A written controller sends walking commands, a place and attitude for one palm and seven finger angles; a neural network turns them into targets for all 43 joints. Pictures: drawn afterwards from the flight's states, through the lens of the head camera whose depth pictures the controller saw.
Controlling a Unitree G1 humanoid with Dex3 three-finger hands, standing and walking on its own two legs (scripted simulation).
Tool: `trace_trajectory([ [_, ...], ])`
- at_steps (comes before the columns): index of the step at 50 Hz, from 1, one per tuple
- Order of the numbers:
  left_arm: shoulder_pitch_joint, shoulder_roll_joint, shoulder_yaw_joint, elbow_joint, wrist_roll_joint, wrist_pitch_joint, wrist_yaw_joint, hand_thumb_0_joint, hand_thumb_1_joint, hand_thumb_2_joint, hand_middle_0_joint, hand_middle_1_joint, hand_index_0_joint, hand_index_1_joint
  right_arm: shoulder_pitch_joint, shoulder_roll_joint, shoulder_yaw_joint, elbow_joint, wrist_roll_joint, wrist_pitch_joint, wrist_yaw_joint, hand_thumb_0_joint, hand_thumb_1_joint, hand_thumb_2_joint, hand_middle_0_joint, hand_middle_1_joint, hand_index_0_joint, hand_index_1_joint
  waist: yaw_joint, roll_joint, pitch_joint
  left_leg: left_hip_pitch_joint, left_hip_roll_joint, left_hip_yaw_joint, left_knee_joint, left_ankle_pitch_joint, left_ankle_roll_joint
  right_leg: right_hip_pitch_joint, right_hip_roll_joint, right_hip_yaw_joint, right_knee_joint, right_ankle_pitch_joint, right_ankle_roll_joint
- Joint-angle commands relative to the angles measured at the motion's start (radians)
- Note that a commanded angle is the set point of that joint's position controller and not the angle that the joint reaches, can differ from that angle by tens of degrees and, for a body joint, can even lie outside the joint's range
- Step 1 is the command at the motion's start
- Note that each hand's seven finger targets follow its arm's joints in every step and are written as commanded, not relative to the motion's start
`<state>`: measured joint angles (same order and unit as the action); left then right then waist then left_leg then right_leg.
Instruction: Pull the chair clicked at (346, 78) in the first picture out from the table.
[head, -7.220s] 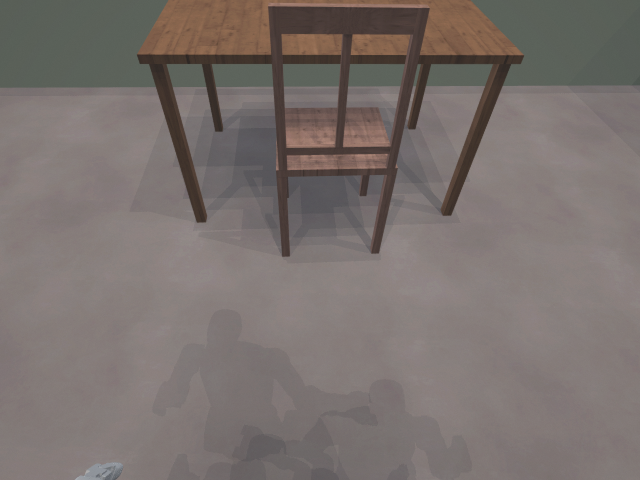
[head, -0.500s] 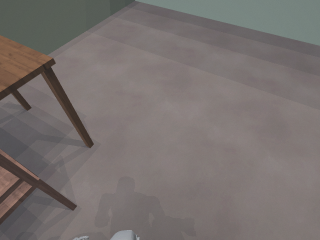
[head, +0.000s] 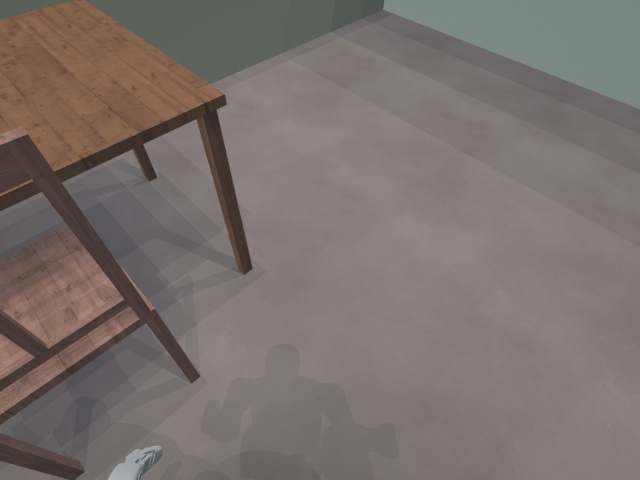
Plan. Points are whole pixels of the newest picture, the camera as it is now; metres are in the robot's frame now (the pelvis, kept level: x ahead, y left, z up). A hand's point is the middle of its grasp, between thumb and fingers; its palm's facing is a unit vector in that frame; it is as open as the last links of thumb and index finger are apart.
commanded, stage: turn to face it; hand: left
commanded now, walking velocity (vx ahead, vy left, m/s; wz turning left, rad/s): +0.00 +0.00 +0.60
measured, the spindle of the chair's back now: out of the picture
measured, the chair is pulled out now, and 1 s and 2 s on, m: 0.00 0.00 0.00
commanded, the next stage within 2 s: take the last steps up to it in 1.12 s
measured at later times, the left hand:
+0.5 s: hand out of the picture -0.05 +0.25 -0.19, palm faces +0.35 -0.90 -0.25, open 7.4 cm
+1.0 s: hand out of the picture +0.00 +0.24 -0.14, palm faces +0.53 -0.79 -0.30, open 7.4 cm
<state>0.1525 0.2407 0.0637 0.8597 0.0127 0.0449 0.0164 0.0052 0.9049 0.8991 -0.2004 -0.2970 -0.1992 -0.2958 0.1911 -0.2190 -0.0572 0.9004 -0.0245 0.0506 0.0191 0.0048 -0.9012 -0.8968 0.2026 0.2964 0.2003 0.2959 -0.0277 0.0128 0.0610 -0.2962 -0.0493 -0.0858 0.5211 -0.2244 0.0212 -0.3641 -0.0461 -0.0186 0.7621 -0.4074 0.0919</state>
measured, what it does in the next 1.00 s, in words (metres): steps on the spot, turning left: right foot, then left foot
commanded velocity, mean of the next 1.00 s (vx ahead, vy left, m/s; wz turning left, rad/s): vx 0.00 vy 0.00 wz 0.54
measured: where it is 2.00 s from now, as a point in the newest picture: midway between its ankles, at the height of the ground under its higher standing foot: outside the picture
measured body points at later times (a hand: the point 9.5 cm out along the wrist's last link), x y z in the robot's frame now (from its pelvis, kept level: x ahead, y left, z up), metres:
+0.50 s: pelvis -0.02 +0.03 -0.02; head +0.02 +0.07 +0.43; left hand -0.06 +0.30 -0.17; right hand +0.17 -0.20 -0.13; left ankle -0.05 +0.12 -0.74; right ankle +0.00 -0.13 -0.71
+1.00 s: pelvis -0.01 +0.00 -0.01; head +0.03 -0.01 +0.44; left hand -0.03 +0.28 -0.11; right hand +0.17 -0.19 -0.16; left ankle -0.05 +0.12 -0.73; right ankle +0.06 -0.09 -0.74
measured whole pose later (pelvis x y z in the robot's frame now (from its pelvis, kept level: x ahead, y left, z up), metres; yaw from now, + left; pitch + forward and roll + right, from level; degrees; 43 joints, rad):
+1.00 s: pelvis -0.01 +0.00 -0.01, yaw +34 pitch -1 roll +1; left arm 0.12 0.21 0.04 0.84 0.01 0.02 0.03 0.00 0.90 0.90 -0.20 -0.30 -0.20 -0.30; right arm 0.24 -0.23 -0.06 0.92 -0.02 0.06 0.01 0.01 -0.90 -0.90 0.20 0.30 0.20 0.30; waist -0.04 0.04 0.06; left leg -0.32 -0.10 -0.16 0.61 -0.30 0.00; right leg -0.27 0.00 -0.02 0.57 -0.29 0.01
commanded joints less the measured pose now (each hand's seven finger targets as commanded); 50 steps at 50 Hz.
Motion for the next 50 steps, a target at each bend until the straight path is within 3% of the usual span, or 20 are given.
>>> trace_trajectory([
  [1,0.132,0.130,0.029,-0.061,-0.005,-0.046,0.013,0.000,0.900,0.900,-0.200,-0.300,-0.200,-0.300,-0.034,-0.179,-0.062,-0.088,0.013,-0.021,-0.013,0.000,-0.900,-0.900,0.200,0.300,0.200,0.300,0.066,0.047,-0.149,-0.081,0.149,-0.232,0.023,0.201,0.053,0.293,-0.037,0.034,-0.396,0.201,-0.029],
  [2,0.152,0.222,0.048,-0.064,0.013,-0.055,0.021,0.000,0.900,0.900,-0.200,-0.300,-0.200,-0.300,-0.011,-0.106,-0.051,-0.108,0.022,-0.022,-0.007,0.000,-0.900,-0.900,0.200,0.300,0.200,0.300,0.069,-0.226,-0.151,-0.282,0.009,-0.057,0.238,-0.126,-0.031,0.409,-0.302,0.304,-0.499,0.208,-0.119],
  [3,0.128,0.260,0.045,-0.081,0.012,-0.047,0.019,0.000,0.900,0.900,-0.200,-0.300,-0.200,-0.300,-0.016,-0.117,-0.056,-0.127,0.010,-0.020,-0.007,0.000,-0.900,-0.900,0.200,0.300,0.200,0.300,0.065,-0.266,-0.127,-0.312,-0.018,0.012,0.456,-0.371,-0.058,0.296,-0.466,0.382,-0.509,0.260,-0.228],
  [5,0.043,0.196,0.037,-0.096,0.005,-0.046,0.022,0.000,0.900,0.900,-0.200,-0.300,-0.200,-0.300,-0.019,-0.139,-0.066,-0.093,0.001,0.003,-0.001,0.000,-0.900,-0.900,0.200,0.300,0.200,0.300,0.032,-0.223,-0.058,-0.295,0.042,-0.010,0.679,-0.285,-0.058,0.155,-0.381,0.289,-0.520,0.152,-0.226],
  [8,0.003,0.131,0.013,-0.096,0.006,-0.055,0.017,0.000,0.900,0.900,-0.200,-0.300,-0.200,-0.300,0.009,-0.116,-0.055,-0.052,0.000,0.008,0.015,0.000,-0.900,-0.900,0.200,0.300,0.200,0.300,0.004,-0.177,-0.017,-0.299,0.073,0.048,0.723,-0.150,-0.088,0.167,-0.275,0.060,-0.460,0.328,-0.184],
  [17,0.122,0.208,0.037,-0.035,0.020,-0.039,0.014,0.000,0.900,0.900,-0.200,-0.300,-0.200,-0.300,-0.109,-0.087,-0.026,-0.083,0.014,-0.001,0.019,0.000,-0.900,-0.900,0.200,0.300,0.200,0.300,0.078,-0.235,-0.067,-0.142,0.068,0.178,0.305,-0.241,-0.085,0.260,-0.330,-0.059,-0.370,0.527,-0.208],
  [20,0.107,0.209,0.046,-0.025,0.011,-0.028,0.010,0.000,0.900,0.900,-0.200,-0.300,-0.200,-0.300,-0.021,-0.108,-0.026,-0.069,0.012,-0.018,0.012,0.000,-0.900,-0.900,0.200,0.300,0.200,0.300,0.033,-0.195,-0.125,0.020,0.056,0.202,0.022,-0.084,-0.064,0.252,-0.312,-0.141,-0.210,0.544,-0.143],
  [21,0.110,0.192,0.043,-0.031,0.000,-0.022,0.006,0.000,0.900,0.900,-0.200,-0.300,-0.200,-0.300,0.039,-0.157,-0.039,-0.058,0.009,-0.028,0.012,0.000,-0.900,-0.900,0.200,0.300,0.200,0.300,-0.002,-0.086,-0.166,0.184,0.090,0.146,-0.109,0.075,-0.044,0.146,-0.286,-0.169,-0.062,0.454,-0.091],
  [22,0.106,0.123,0.034,-0.071,-0.006,-0.019,-0.004,0.000,0.900,0.900,-0.200,-0.300,-0.200,-0.300,0.101,-0.284,-0.071,-0.057,0.002,-0.038,0.006,0.000,-0.900,-0.900,0.200,0.300,0.200,0.300,-0.039,0.246,-0.191,0.364,0.363,-0.224,-0.146,0.436,0.076,-0.161,-0.144,-0.197,0.177,-0.020,-0.005],
  [23,0.027,0.100,0.014,-0.113,0.003,-0.015,-0.002,0.000,0.900,0.900,-0.200,-0.300,-0.200,-0.300,0.174,-0.342,-0.080,-0.034,0.010,-0.032,-0.002,0.000,-0.900,-0.900,0.200,0.300,0.200,0.300,-0.073,0.283,-0.194,0.350,0.486,-0.331,-0.138,0.670,0.191,-0.256,-0.095,-0.097,0.321,-0.301,0.003],
  [25,-0.039,0.102,0.019,-0.094,-0.001,-0.011,0.009,0.000,0.900,0.900,-0.200,-0.300,-0.200,-0.300,0.147,-0.291,-0.069,-0.029,0.008,-0.036,-0.028,0.000,-0.900,-0.900,0.200,0.300,0.200,0.300,-0.067,0.237,-0.171,0.290,0.412,-0.289,-0.121,0.611,0.190,-0.285,-0.095,0.008,0.442,-0.190,-0.002],
  [27,-0.009,0.108,0.024,-0.057,0.001,-0.014,-0.002,0.000,0.900,0.900,-0.200,-0.300,-0.200,-0.300,0.036,-0.220,-0.042,-0.059,0.005,-0.040,-0.031,0.000,-0.900,-0.900,0.200,0.300,0.200,0.300,-0.008,0.163,-0.105,0.208,0.301,-0.163,-0.135,0.563,0.138,-0.241,-0.090,0.013,0.448,-0.043,0.003],
  [29,0.025,0.115,0.025,-0.035,0.000,-0.012,-0.007,0.000,0.900,0.900,-0.200,-0.300,-0.200,-0.300,0.002,-0.205,-0.036,-0.070,0.009,-0.043,-0.030,0.000,-0.900,-0.900,0.200,0.300,0.200,0.300,0.013,0.139,-0.104,0.179,0.261,-0.116,-0.154,0.524,0.122,-0.193,-0.080,0.007,0.415,0.012,0.007],
  [33,0.000,0.112,0.022,-0.046,-0.001,-0.009,-0.002,0.000,0.900,0.900,-0.200,-0.300,-0.200,-0.300,0.033,-0.212,-0.042,-0.064,0.007,-0.040,-0.028,0.000,-0.900,-0.900,0.200,0.300,0.200,0.300,0.001,0.096,-0.105,0.209,0.261,-0.186,-0.176,0.441,0.146,-0.184,-0.055,0.018,0.316,0.021,0.016],
  [39,-0.072,0.105,0.016,-0.086,-0.002,-0.016,0.003,0.000,0.900,0.900,-0.200,-0.300,-0.200,-0.300,0.069,-0.210,-0.051,-0.051,0.001,-0.031,-0.027,0.000,-0.900,-0.900,0.200,0.300,0.200,0.300,-0.023,0.123,-0.100,0.224,0.256,-0.295,-0.164,0.401,0.170,-0.164,-0.017,0.036,0.170,-0.029,0.003],
  [46,0.026,0.090,0.011,-0.077,-0.012,-0.028,0.013,0.000,0.900,0.900,-0.200,-0.300,-0.200,-0.300,0.028,-0.193,-0.050,-0.061,0.001,-0.020,-0.025,0.000,-0.900,-0.900,0.200,0.300,0.200,0.300,0.026,0.121,-0.120,0.065,0.197,-0.334,-0.093,0.387,0.134,0.127,0.045,0.017,-0.178,0.081,-0.035],
  [47,0.064,0.101,0.013,-0.068,-0.012,-0.037,0.016,0.000,0.900,0.900,-0.200,-0.300,-0.200,-0.300,0.025,-0.178,-0.047,-0.063,0.009,-0.021,-0.024,0.000,-0.900,-0.900,0.200,0.300,0.200,0.300,0.048,0.090,-0.135,-0.002,0.171,-0.317,-0.047,0.318,0.100,0.243,0.026,0.026,-0.329,0.187,-0.037],
  [48,0.093,0.151,0.023,-0.063,-0.003,-0.049,0.020,0.000,0.900,0.900,-0.200,-0.300,-0.200,-0.300,0.043,-0.134,-0.041,-0.063,0.018,-0.024,-0.018,0.000,-0.900,-0.900,0.200,0.300,0.200,0.300,0.055,-0.048,-0.153,-0.121,0.100,-0.232,0.069,0.135,0.035,0.379,-0.101,0.144,-0.446,0.229,-0.068],
  [49,0.095,0.239,0.039,-0.071,0.011,-0.056,0.025,0.000,0.900,0.900,-0.200,-0.300,-0.200,-0.300,0.056,-0.079,-0.031,-0.083,0.023,-0.025,-0.014,0.000,-0.900,-0.900,0.200,0.300,0.200,0.300,0.052,-0.294,-0.129,-0.288,-0.046,-0.030,0.284,-0.267,-0.044,0.416,-0.366,0.407,-0.499,0.348,-0.183],
  [50,0.087,0.229,0.036,-0.075,0.002,-0.049,0.022,0.000,0.900,0.900,-0.200,-0.300,-0.200,-0.300,0.050,-0.134,-0.049,-0.074,0.006,-0.012,-0.020,0.000,-0.900,-0.900,0.200,0.300,0.200,0.300,0.054,-0.241,-0.113,-0.239,-0.013,-0.045,0.465,-0.359,-0.042,0.250,-0.424,0.395,-0.509,0.321,-0.253],
])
